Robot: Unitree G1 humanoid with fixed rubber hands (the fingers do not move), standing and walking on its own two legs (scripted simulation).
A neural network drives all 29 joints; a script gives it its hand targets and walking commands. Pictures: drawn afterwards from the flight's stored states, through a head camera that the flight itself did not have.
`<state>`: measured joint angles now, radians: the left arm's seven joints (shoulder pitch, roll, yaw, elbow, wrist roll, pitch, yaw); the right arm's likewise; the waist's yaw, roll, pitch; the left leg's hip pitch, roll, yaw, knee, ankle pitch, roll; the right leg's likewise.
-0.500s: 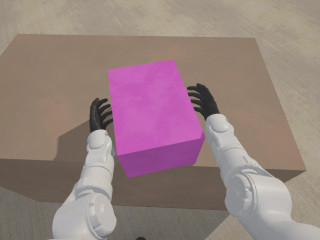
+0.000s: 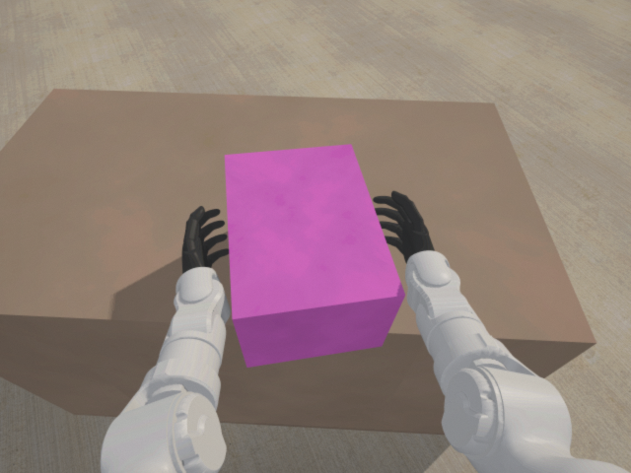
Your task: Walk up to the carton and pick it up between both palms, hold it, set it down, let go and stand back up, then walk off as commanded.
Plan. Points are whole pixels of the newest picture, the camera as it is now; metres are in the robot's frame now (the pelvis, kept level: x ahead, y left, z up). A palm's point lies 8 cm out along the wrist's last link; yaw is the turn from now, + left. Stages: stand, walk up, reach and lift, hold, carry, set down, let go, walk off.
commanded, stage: reach and lift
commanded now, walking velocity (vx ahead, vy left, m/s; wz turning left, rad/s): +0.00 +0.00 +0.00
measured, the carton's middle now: (302, 249) +0.43 +0.12 +0.00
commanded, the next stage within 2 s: none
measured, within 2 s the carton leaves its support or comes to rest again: neither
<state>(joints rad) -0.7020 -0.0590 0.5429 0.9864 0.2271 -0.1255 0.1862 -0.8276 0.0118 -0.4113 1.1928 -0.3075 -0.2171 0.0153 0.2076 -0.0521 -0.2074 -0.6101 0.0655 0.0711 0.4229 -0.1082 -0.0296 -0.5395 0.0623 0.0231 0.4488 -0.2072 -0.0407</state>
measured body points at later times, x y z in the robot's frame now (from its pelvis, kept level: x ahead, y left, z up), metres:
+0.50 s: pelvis -0.01 +0.01 +0.00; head +0.00 +0.02 +0.45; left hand +0.35 +0.26 +0.06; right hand +0.42 -0.03 +0.07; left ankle +0.04 +0.13 -0.73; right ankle -0.01 -0.09 -0.73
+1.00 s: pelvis -0.02 +0.02 +0.00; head -0.03 +0.03 +0.45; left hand +0.36 +0.24 +0.10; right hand +0.41 -0.06 +0.11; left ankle +0.04 +0.13 -0.73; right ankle -0.01 -0.09 -0.73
